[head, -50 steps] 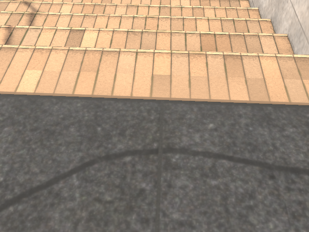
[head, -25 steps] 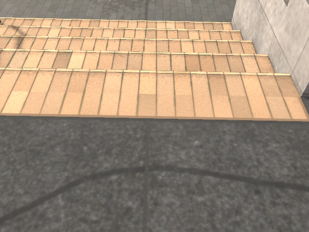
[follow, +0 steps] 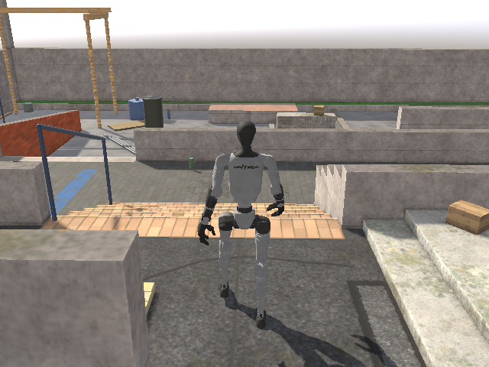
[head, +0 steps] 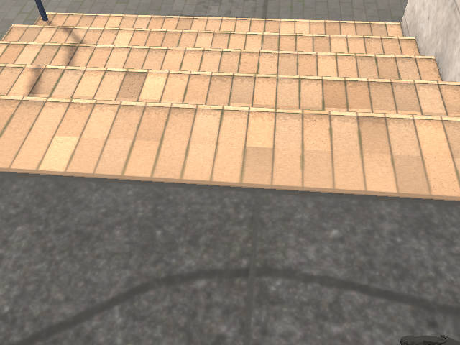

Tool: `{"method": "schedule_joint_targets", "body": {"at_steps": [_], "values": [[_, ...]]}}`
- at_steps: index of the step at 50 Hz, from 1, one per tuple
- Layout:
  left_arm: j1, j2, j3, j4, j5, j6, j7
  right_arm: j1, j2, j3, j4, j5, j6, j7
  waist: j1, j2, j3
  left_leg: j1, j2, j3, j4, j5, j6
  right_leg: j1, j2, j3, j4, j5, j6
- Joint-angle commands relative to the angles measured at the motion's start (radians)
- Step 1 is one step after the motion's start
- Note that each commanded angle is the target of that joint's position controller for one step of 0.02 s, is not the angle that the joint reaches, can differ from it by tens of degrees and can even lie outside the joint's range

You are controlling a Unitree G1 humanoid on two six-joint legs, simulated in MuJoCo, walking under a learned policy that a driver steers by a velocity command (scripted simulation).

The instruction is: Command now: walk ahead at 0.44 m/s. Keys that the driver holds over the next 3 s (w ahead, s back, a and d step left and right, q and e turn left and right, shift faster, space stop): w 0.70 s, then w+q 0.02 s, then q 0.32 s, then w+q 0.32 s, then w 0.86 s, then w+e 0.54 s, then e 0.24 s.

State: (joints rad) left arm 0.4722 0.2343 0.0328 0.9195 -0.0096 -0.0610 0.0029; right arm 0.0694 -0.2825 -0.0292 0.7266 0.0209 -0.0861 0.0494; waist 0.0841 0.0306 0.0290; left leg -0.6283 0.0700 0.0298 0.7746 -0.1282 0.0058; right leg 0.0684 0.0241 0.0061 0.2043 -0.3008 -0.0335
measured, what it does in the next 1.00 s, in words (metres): walks ahead: left foot, then right foot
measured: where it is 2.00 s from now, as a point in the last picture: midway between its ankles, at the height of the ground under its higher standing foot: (217, 192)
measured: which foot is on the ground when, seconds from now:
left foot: up 0.00-0.12, down 0.14-0.74, up 0.76-1.00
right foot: down 0.00-0.16, up 0.18-0.70, down 0.72-1.00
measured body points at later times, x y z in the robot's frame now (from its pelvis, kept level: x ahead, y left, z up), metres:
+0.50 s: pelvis +0.27 +0.06 +0.01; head +0.29 +0.06 +0.46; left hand +0.44 +0.32 -0.09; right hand +0.29 -0.22 -0.12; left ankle +0.23 +0.13 -0.74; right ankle +0.45 -0.13 -0.67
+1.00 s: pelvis +0.52 -0.01 +0.00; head +0.56 -0.01 +0.45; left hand +0.60 +0.28 -0.11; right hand +0.66 -0.27 -0.12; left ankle +0.60 +0.16 -0.68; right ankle +0.54 -0.09 -0.74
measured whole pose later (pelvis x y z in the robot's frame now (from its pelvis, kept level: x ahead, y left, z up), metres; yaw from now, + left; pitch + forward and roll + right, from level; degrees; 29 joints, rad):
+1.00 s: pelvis +0.52 -0.01 +0.00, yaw +7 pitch +1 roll -1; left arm 0.18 0.26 0.05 0.85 0.02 -0.08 0.00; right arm 0.21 -0.31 -0.07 0.79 0.01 0.00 -0.02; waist 0.01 0.05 0.08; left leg -0.62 0.08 -0.04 0.91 -0.19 -0.04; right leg -0.16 0.02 -0.16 0.31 -0.15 -0.06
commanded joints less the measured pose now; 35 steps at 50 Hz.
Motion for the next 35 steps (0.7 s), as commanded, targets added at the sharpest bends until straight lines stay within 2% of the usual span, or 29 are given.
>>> {"method": "schedule_joint_targets", "body": {"at_steps": [1,3,4,5,6,7,8,9,10,11,12,13,14,15,17,19,21,25,28,30,33,34,35], "values": [[-0.011,0.209,0.045,-0.049,-0.008,-0.02,0.015,-0.159,-0.04,0.002,-0.115,0.006,-0.012,0.005,-0.013,-0.135,0.095,0.089,-0.04,0.017,-0.177,0.145,-0.005,-0.143,-0.229,0.111,-0.129,0.315,-0.149],[-0.015,0.207,0.049,-0.039,-0.015,-0.021,0.013,-0.156,-0.076,-0.01,-0.122,0.008,-0.011,0.001,-0.037,-0.134,0.1,0.103,-0.042,-0.006,-0.229,0.153,0.026,-0.079,-0.26,0.099,-0.099,0.396,-0.128],[-0.021,0.212,0.052,-0.038,-0.013,-0.018,0.012,-0.132,-0.094,-0.018,-0.118,0.006,-0.011,-0.001,-0.059,-0.137,0.076,0.136,-0.052,-0.005,-0.238,0.137,0.044,-0.04,-0.268,0.087,-0.05,0.526,-0.113],[-0.027,0.222,0.056,-0.038,-0.008,-0.013,0.011,-0.081,-0.114,-0.03,-0.107,0.003,-0.009,-0.005,-0.092,-0.15,0.027,0.206,-0.074,0.009,-0.232,0.109,0.064,-0.009,-0.266,0.071,0.03,0.696,-0.098],[-0.035,0.224,0.057,-0.039,-0.003,-0.003,0.011,0.033,-0.141,-0.048,-0.075,0.003,-0.004,-0.012,-0.154,-0.151,-0.051,0.35,-0.102,0.031,-0.229,0.086,0.091,-0.016,-0.242,0.043,0.178,0.845,-0.079],[-0.034,0.21,0.051,-0.045,0.005,0.005,0.014,0.188,-0.169,-0.067,-0.028,0.004,0.004,-0.023,-0.225,-0.138,-0.142,0.566,-0.097,0.03,-0.219,0.076,0.115,-0.108,-0.202,0.018,0.377,0.85,-0.051],[-0.008,0.154,0.031,-0.073,0.031,0.006,0.017,0.348,-0.239,-0.084,0.003,-0.006,0.013,-0.037,-0.258,0.025,-0.277,0.852,0.114,-0.226,-0.198,0.016,0.172,-0.34,-0.134,-0.008,0.717,0.473,-0.025],[0.142,0.01,-0.005,-0.072,0.005,-0.013,0.007,0.356,-0.274,-0.08,0.017,-0.022,0.008,-0.019,-0.153,0.309,-0.424,1.038,0.315,-0.762,-0.423,-0.333,0.322,-0.621,0.047,0.081,1.029,-0.26,0.015],[0.035,0.139,0.023,-0.071,-0.025,-0.031,-0.001,0.297,-0.171,-0.057,0.009,-0.01,0.002,-0.017,-0.182,0.176,-0.289,0.923,0.284,-0.8,-0.534,-0.475,0.274,-0.724,-0.006,0.154,1.128,-0.252,0.0],[-0.077,0.187,0.039,-0.106,-0.045,-0.04,-0.004,0.219,-0.14,-0.048,0.003,-0.007,-0.003,-0.017,-0.165,0.102,-0.133,0.772,0.26,-0.639,-0.546,-0.418,0.236,-0.773,-0.055,0.115,1.12,-0.152,-0.015],[-0.122,0.176,0.035,-0.115,-0.036,-0.044,0.003,0.159,-0.132,-0.046,-0.003,-0.014,-0.008,-0.015,-0.132,0.003,-0.072,0.634,0.224,-0.521,-0.559,-0.264,0.223,-0.729,-0.106,0.094,1.075,-0.059,-0.016],[-0.135,0.165,0.04,-0.115,-0.018,-0.042,0.007,0.123,-0.115,-0.043,-0.004,-0.026,-0.014,-0.011,-0.101,-0.003,-0.04,0.533,0.183,-0.425,-0.575,-0.146,0.217,-0.687,-0.138,0.09,1.023,-0.002,-0.013],[-0.109,0.152,0.04,-0.108,-0.013,-0.032,0.007,0.106,-0.1,-0.04,-0.001,-0.038,-0.02,-0.011,-0.07,0.034,-0.051,0.477,0.155,-0.366,-0.6,-0.094,0.214,-0.625,-0.165,0.101,0.997,0.036,-0.011],[-0.094,0.135,0.039,-0.101,-0.012,-0.022,0.008,0.1,-0.089,-0.038,0.004,-0.034,-0.026,-0.01,-0.057,0.045,-0.053,0.448,0.14,-0.329,-0.626,-0.068,0.224,-0.601,-0.172,0.096,0.973,0.048,-0.005],[-0.112,0.122,0.037,-0.108,-0.005,-0.005,0.012,0.117,-0.094,-0.039,0.025,-0.025,-0.037,-0.011,-0.049,0.036,-0.027,0.405,0.134,-0.273,-0.663,-0.034,0.24,-0.62,-0.182,0.082,0.918,0.07,0.012],[-0.198,0.124,0.037,-0.141,0.006,-0.001,0.015,0.149,-0.12,-0.045,0.045,-0.024,-0.038,-0.02,-0.066,0.015,0.015,0.41,0.137,-0.245,-0.692,-0.015,0.25,-0.704,-0.193,0.08,0.82,0.151,0.035],[-0.268,0.121,0.035,-0.164,0.011,-0.007,0.012,0.184,-0.134,-0.047,0.06,-0.021,-0.031,-0.031,-0.088,0.0,0.028,0.449,0.128,-0.21,-0.698,0.026,0.241,-0.755,-0.19,0.073,0.701,0.26,0.051],[-0.405,0.091,0.021,-0.2,0.006,-0.028,-0.004,0.258,-0.157,-0.049,0.092,-0.009,-0.017,-0.045,-0.144,-0.003,0.043,0.491,0.098,-0.125,-0.691,0.078,0.203,-0.713,-0.147,0.025,0.458,0.431,0.055],[-0.496,0.089,0.014,-0.234,-0.003,-0.037,-0.021,0.322,-0.161,-0.049,0.125,-0.005,-0.002,-0.047,-0.178,-0.002,0.06,0.58,0.124,-0.12,-0.657,0.101,0.203,-0.723,-0.124,0.013,0.364,0.427,0.048],[-0.542,0.094,0.012,-0.259,-0.007,-0.042,-0.036,0.349,-0.163,-0.05,0.143,-0.005,0.013,-0.049,-0.185,0.005,0.065,0.659,0.155,-0.128,-0.617,0.149,0.2,-0.744,-0.11,0.012,0.322,0.372,0.031],[-0.514,0.126,0.02,-0.267,-0.008,-0.048,-0.049,0.341,-0.182,-0.058,0.151,-0.002,0.03,-0.056,-0.142,0.039,0.029,0.744,0.188,-0.138,-0.526,0.333,0.175,-0.673,-0.08,0.001,0.279,0.25,-0.011],[-0.45,0.15,0.032,-0.252,-0.007,-0.048,-0.048,0.323,-0.193,-0.06,0.147,-0.003,0.034,-0.057,-0.101,0.057,-0.016,0.748,0.177,-0.124,-0.449,0.502,0.163,-0.57,-0.05,-0.024,0.269,0.219,-0.031],[-0.308,0.189,0.054,-0.209,-0.006,-0.049,-0.042,0.304,-0.184,-0.055,0.142,-0.006,0.04,-0.058,-0.024,0.048,-0.107,0.711,0.131,-0.084,-0.284,0.627,0.138,-0.368,-0.023,-0.051,0.238,0.247,-0.064]]}}
Next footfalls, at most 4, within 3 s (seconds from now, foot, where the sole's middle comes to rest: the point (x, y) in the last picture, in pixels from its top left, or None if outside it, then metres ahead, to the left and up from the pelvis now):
0.14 left None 0.27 0.14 -0.78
0.72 right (298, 310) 0.58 -0.09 -0.78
1.24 left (217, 279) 0.66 0.16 -0.78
1.72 right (254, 186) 1.03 0.06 -0.78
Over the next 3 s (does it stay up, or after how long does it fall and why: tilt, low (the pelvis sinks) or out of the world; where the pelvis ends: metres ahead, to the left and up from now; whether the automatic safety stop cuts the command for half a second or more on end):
stays up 1.49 0.27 -0.17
